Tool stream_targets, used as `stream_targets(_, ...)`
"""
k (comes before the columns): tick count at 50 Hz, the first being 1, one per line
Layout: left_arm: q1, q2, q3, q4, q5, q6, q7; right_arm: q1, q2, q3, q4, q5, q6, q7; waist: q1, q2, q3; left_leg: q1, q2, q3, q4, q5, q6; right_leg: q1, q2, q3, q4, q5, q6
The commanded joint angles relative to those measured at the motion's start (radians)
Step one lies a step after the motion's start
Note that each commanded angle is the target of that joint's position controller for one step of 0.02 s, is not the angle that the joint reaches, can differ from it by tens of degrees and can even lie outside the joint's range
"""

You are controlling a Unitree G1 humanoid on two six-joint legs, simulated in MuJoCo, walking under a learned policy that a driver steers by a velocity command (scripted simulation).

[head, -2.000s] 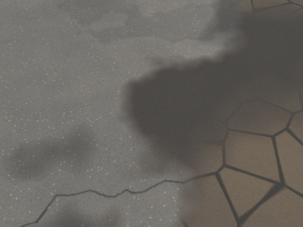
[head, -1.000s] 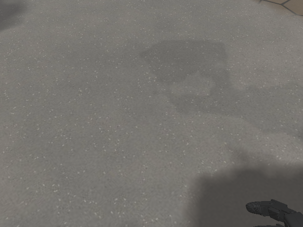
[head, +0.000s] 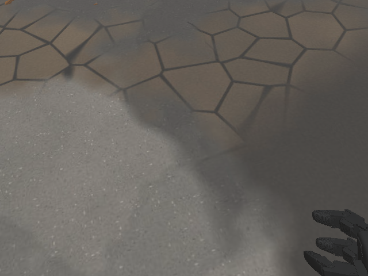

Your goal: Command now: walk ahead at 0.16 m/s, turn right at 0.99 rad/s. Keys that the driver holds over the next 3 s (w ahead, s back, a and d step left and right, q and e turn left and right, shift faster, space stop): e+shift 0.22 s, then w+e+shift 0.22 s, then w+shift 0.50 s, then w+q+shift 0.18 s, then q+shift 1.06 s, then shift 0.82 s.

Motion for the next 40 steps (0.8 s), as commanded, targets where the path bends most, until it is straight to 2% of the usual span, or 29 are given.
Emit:
stream_targets(1, 0.050, 0.167, 0.039, -0.092, -0.005, 0.027, -0.002, 0.081, -0.081, -0.030, -0.076, 0.002, 0.040, -0.021, -0.076, 0.029, -0.320, 0.547, 0.396, -0.387, -0.148, 0.033, 0.222, -0.309, -0.162, -0.087, 0.248, 0.129, 0.085)
stream_targets(2, 0.038, 0.155, 0.040, -0.112, -0.007, 0.038, 0.007, 0.042, -0.091, -0.030, -0.070, 0.005, 0.053, -0.020, -0.051, 0.042, -0.226, 0.416, 0.345, -0.299, -0.183, 0.009, 0.203, -0.289, -0.183, -0.105, 0.172, 0.147, 0.083)
stream_targets(3, 0.030, 0.118, 0.031, -0.123, -0.007, 0.042, 0.008, 0.034, -0.111, -0.040, -0.050, 0.003, 0.059, -0.019, -0.041, 0.065, -0.165, 0.302, 0.307, -0.208, -0.216, 0.028, 0.190, -0.241, -0.201, -0.135, 0.097, 0.151, 0.075)
stream_targets(4, 0.026, 0.078, 0.022, -0.132, -0.004, 0.040, 0.011, 0.046, -0.122, -0.048, -0.033, 0.000, 0.058, -0.017, -0.045, 0.089, -0.155, 0.265, 0.292, -0.149, -0.238, 0.072, 0.198, -0.213, -0.206, -0.164, 0.036, 0.147, 0.069)
stream_targets(5, 0.017, 0.050, 0.014, -0.139, -0.001, 0.034, 0.012, 0.060, -0.134, -0.056, -0.015, -0.002, 0.056, -0.014, -0.053, 0.105, -0.172, 0.282, 0.303, -0.117, -0.246, 0.128, 0.219, -0.209, -0.219, -0.177, -0.015, 0.145, 0.066)
stream_targets(6, 0.004, 0.044, 0.010, -0.145, 0.003, 0.031, 0.012, 0.069, -0.145, -0.064, -0.002, -0.003, 0.054, -0.013, -0.059, 0.110, -0.197, 0.310, 0.328, -0.102, -0.249, 0.159, 0.239, -0.207, -0.240, -0.177, -0.056, 0.157, 0.063)
stream_targets(8, -0.022, 0.059, 0.012, -0.149, 0.008, 0.032, 0.006, 0.065, -0.161, -0.074, 0.012, 0.002, 0.055, -0.012, -0.066, 0.097, -0.242, 0.340, 0.375, -0.082, -0.256, 0.126, 0.256, -0.179, -0.278, -0.171, -0.138, 0.214, 0.047)
stream_targets(11, -0.039, 0.082, 0.020, -0.148, 0.007, 0.041, -0.009, 0.020, -0.191, -0.086, 0.021, 0.014, 0.065, -0.008, -0.053, 0.123, -0.233, 0.280, 0.379, 0.011, -0.278, -0.019, 0.226, -0.069, -0.282, -0.207, -0.273, 0.279, 0.016)
stream_targets(13, -0.003, 0.112, 0.034, -0.126, 0.001, 0.041, -0.025, 0.031, -0.235, -0.105, 0.038, 0.045, 0.063, 0.002, -0.036, 0.166, -0.248, 0.234, 0.384, 0.034, -0.333, -0.336, 0.186, 0.033, -0.265, -0.261, -0.355, 0.256, -0.019)
stream_targets(15, 0.080, 0.132, 0.048, -0.071, -0.005, 0.037, -0.039, 0.011, -0.243, -0.111, 0.046, 0.065, 0.058, 0.002, 0.010, 0.186, -0.241, 0.173, 0.389, 0.057, -0.347, -0.559, 0.136, 0.163, -0.239, -0.329, -0.449, 0.231, -0.066)
stream_targets(16, 0.173, 0.124, 0.052, -0.015, -0.007, 0.035, -0.040, -0.018, -0.221, -0.106, 0.045, 0.063, 0.059, -0.001, 0.057, 0.154, -0.234, 0.124, 0.360, 0.102, -0.289, -0.630, 0.102, 0.266, -0.209, -0.381, -0.516, 0.235, -0.089)
stream_targets(17, 0.307, 0.123, 0.061, 0.065, -0.009, 0.029, -0.035, -0.030, -0.175, -0.098, 0.044, 0.051, 0.064, -0.003, 0.102, 0.050, -0.215, 0.043, 0.294, 0.170, -0.110, -0.702, 0.067, 0.383, -0.170, -0.389, -0.577, 0.176, -0.118)
stream_targets(18, 0.400, 0.134, 0.067, 0.110, -0.013, 0.014, -0.026, -0.050, -0.105, -0.080, 0.047, 0.047, 0.069, 0.009, 0.142, -0.168, -0.103, -0.159, 0.199, 0.249, 0.292, -0.746, 0.016, 0.445, -0.249, -0.178, -0.740, 0.028, -0.196)
stream_targets(19, 0.331, 0.143, 0.030, 0.062, -0.001, -0.027, -0.029, -0.052, 0.017, -0.042, 0.024, 0.043, 0.056, 0.032, 0.041, -0.298, 0.017, -0.467, 0.125, 0.153, 0.664, -0.657, -0.003, 0.413, -0.395, 0.208, -0.771, -0.051, -0.283)
stream_targets(20, 0.192, 0.207, 0.043, -0.028, 0.020, -0.070, -0.044, -0.117, -0.065, -0.054, -0.061, 0.076, 0.023, 0.044, 0.017, -0.269, 0.002, -0.621, 0.084, -0.030, 0.648, -0.548, 0.009, 0.341, -0.522, 0.638, -1.100, -0.401, -0.421)
stream_targets(21, 0.091, 0.204, 0.041, -0.063, 0.027, -0.098, -0.043, -0.149, -0.181, -0.079, -0.065, 0.090, -0.012, 0.047, -0.014, -0.149, 0.053, -0.601, 0.108, -0.063, 0.617, -0.396, 0.019, 0.304, -0.543, 0.630, -1.178, -0.378, -0.396)
stream_targets(22, 0.025, 0.230, 0.050, -0.067, 0.072, -0.052, -0.027, -0.065, -0.176, -0.062, -0.008, -0.071, 0.027, 0.055, -0.051, -0.187, 0.021, -0.493, 0.142, -0.010, 0.567, -0.265, -0.031, 0.218, -0.461, 0.479, -1.183, -0.317, -0.325)
stream_targets(23, 0.016, 0.200, 0.039, -0.067, 0.073, -0.046, -0.026, 0.003, -0.180, -0.066, 0.038, -0.070, 0.051, 0.060, -0.074, -0.169, 0.027, -0.360, 0.151, 0.025, 0.517, -0.183, -0.064, 0.168, -0.383, 0.326, -1.159, -0.133, -0.280)
stream_targets(24, 0.050, 0.162, 0.028, -0.051, 0.070, -0.056, -0.030, 0.027, -0.178, -0.066, 0.054, -0.055, 0.067, 0.068, -0.064, -0.146, 0.007, -0.262, 0.148, 0.052, 0.486, -0.123, -0.087, 0.135, -0.334, 0.236, -1.149, -0.021, -0.260)
stream_targets(25, 0.096, 0.127, 0.016, -0.027, 0.061, -0.067, -0.038, 0.036, -0.164, -0.062, 0.067, -0.037, 0.080, 0.078, -0.054, -0.125, -0.008, -0.219, 0.147, 0.061, 0.458, -0.085, -0.095, 0.155, -0.316, 0.190, -1.146, 0.057, -0.253)
stream_targets(26, 0.146, 0.110, 0.012, -0.003, 0.052, -0.078, -0.043, 0.026, -0.149, -0.058, 0.069, -0.022, 0.089, 0.084, -0.041, -0.097, -0.019, -0.212, 0.145, 0.066, 0.424, -0.061, -0.094, 0.197, -0.313, 0.167, -1.146, 0.111, -0.252)
stream_targets(29, 0.239, 0.113, 0.016, 0.038, 0.042, -0.095, -0.039, -0.027, -0.116, -0.043, 0.068, -0.011, 0.091, 0.092, 0.000, -0.083, -0.026, -0.229, 0.132, 0.074, 0.289, -0.002, -0.078, 0.322, -0.322, 0.124, -1.144, 0.199, -0.243)
stream_targets(32, 0.278, 0.106, 0.014, 0.059, 0.047, -0.104, -0.032, -0.113, -0.111, -0.038, 0.045, -0.001, 0.080, 0.098, 0.044, -0.114, 0.003, -0.215, 0.123, 0.092, 0.164, 0.009, -0.056, 0.370, -0.346, 0.107, -1.147, 0.228, -0.244)
stream_targets(34, 0.291, 0.109, 0.012, 0.077, 0.050, -0.109, -0.024, -0.150, -0.116, -0.037, 0.024, 0.000, 0.073, 0.101, 0.054, -0.125, 0.031, -0.191, 0.130, 0.095, 0.104, -0.017, -0.023, 0.396, -0.378, 0.111, -1.157, 0.274, -0.245)
stream_targets(36, 0.278, 0.123, 0.013, 0.096, 0.052, -0.111, -0.016, -0.129, -0.127, -0.038, 0.014, -0.004, 0.067, 0.099, 0.031, -0.136, 0.046, -0.134, 0.122, 0.113, 0.062, -0.098, 0.018, 0.420, -0.403, 0.092, -1.141, 0.444, -0.239)
stream_targets(37, 0.248, 0.132, 0.012, 0.100, 0.054, -0.112, -0.013, -0.067, -0.132, -0.040, 0.024, -0.004, 0.064, 0.092, -0.010, -0.142, 0.030, -0.030, 0.097, 0.133, 0.034, -0.157, 0.043, 0.399, -0.398, 0.056, -1.094, 0.638, -0.223)
stream_targets(38, 0.234, 0.149, 0.013, 0.109, 0.056, -0.114, -0.014, 0.040, -0.144, -0.049, 0.051, -0.001, 0.062, 0.076, -0.063, -0.146, -0.026, 0.129, 0.049, 0.158, 0.036, -0.208, 0.066, 0.378, -0.387, 0.022, -0.979, 0.957, -0.212)
stream_targets(39, 0.209, 0.156, 0.015, 0.117, 0.060, -0.113, -0.017, 0.260, -0.171, -0.064, 0.116, 0.000, 0.055, 0.054, -0.172, -0.097, -0.140, 0.394, 0.011, 0.169, 0.033, -0.233, 0.091, 0.304, -0.337, -0.048, -0.717, 1.180, -0.194)
stream_targets(40, 0.186, 0.129, 0.006, 0.108, 0.066, -0.117, -0.017, 0.509, -0.236, -0.082, 0.169, -0.011, 0.046, 0.032, -0.290, -0.009, -0.284, 0.721, 0.137, 0.021, 0.049, -0.408, 0.117, 0.075, -0.274, -0.085, -0.362, 1.035, -0.181)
